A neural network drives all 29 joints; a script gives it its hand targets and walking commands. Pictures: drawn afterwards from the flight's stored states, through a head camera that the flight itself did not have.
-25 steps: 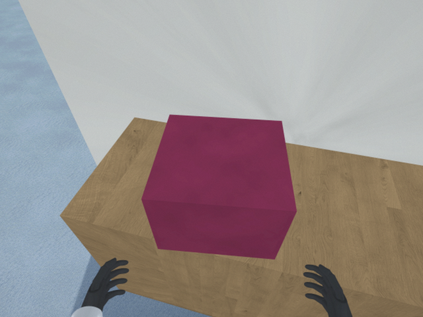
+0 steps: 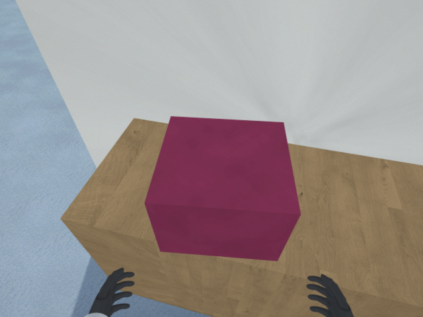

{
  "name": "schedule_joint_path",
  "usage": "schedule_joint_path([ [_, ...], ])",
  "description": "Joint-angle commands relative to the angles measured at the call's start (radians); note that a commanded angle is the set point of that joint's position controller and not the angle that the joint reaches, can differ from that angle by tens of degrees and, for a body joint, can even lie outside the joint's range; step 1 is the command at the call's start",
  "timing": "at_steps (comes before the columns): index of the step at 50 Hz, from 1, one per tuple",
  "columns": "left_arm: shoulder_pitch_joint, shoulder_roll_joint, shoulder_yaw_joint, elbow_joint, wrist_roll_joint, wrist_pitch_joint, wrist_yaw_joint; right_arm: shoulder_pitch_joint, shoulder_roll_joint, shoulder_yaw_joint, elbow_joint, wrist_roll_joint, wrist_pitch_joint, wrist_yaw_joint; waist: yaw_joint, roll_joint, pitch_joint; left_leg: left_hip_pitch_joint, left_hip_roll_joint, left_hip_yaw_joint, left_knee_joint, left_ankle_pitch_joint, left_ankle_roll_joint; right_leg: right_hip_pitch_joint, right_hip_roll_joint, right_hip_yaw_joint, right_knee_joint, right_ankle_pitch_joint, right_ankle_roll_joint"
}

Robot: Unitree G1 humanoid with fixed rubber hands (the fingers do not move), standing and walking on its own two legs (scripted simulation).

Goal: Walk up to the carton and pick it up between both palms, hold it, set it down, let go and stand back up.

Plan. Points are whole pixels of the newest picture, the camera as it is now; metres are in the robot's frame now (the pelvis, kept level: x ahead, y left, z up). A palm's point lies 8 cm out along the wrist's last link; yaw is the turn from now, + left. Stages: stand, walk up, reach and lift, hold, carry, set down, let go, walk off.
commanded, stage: set down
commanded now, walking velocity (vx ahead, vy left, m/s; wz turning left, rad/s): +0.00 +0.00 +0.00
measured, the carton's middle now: (222, 186) +0.43 +0.01 -0.04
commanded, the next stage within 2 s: let go in 0.12 s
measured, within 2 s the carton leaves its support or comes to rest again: neither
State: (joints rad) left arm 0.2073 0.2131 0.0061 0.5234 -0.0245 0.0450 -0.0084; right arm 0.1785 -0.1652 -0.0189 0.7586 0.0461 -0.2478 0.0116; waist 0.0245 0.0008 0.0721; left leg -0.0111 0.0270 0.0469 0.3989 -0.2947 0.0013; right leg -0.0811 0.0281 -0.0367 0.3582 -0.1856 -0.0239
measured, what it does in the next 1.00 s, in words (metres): stands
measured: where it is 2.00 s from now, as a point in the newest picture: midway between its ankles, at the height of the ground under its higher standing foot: outside the picture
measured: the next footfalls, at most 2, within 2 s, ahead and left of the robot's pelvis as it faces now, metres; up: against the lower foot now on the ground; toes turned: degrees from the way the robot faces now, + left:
none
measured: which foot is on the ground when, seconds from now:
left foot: down 0.00-1.00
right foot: down 0.00-1.00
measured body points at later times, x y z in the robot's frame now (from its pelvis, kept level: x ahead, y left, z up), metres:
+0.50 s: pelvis -0.01 -0.01 +0.00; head -0.01 +0.00 +0.45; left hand +0.16 +0.22 -0.09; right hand +0.15 -0.24 -0.09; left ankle -0.04 +0.11 -0.74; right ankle +0.01 -0.11 -0.74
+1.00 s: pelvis -0.01 -0.01 +0.00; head -0.01 -0.01 +0.45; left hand +0.07 +0.24 -0.12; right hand +0.07 -0.25 -0.14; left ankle -0.04 +0.11 -0.74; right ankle +0.01 -0.11 -0.74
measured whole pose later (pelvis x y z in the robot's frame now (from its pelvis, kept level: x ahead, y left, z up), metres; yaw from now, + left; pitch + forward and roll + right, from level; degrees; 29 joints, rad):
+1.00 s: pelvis -0.01 -0.01 +0.00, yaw +3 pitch +0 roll +0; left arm 0.30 0.20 0.04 0.71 0.04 -0.02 -0.01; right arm 0.30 -0.19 -0.05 0.83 -0.04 0.01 0.03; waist 0.02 0.01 -0.01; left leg -0.18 0.02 0.00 0.47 -0.29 -0.01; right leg -0.24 0.01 -0.08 0.45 -0.21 -0.03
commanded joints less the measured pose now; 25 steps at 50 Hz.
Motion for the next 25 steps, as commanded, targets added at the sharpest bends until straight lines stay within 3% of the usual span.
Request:
schedule_joint_path([
  [1,-0.064,0.087,0.026,-0.127,0.011,0.012,0.016,-0.053,-0.116,-0.043,-0.12,-0.027,-0.001,0.006,-0.003,0.028,-0.048,-0.119,-0.006,0.012,-0.075,0.344,-0.042,0.079,0.003,0.017,-0.048,0.12,-0.028],
  [11,-0.102,0.095,0.009,-0.162,0.013,0.071,0.041,-0.071,-0.116,-0.073,-0.117,-0.078,0.022,0.017,-0.018,0.026,-0.076,-0.171,0.006,0.025,-0.066,0.239,-0.028,0.078,-0.01,0.022,-0.009,0.118,-0.021],
  [17,-0.06,0.097,0.02,-0.138,0.018,0.07,0.033,-0.043,-0.113,-0.055,-0.11,-0.062,0.013,0.015,-0.013,0.009,-0.093,-0.161,-0.012,0.026,-0.058,0.277,-0.028,0.114,-0.016,0.033,-0.009,0.188,-0.013],
  [25,-0.08,0.101,0.024,-0.14,0.016,0.087,0.031,-0.05,-0.11,-0.054,-0.144,-0.069,0.028,0.016,-0.009,-0.006,-0.064,-0.184,-0.014,0.032,-0.075,0.207,-0.014,0.098,-0.025,0.042,-0.02,0.13,-0.012],
])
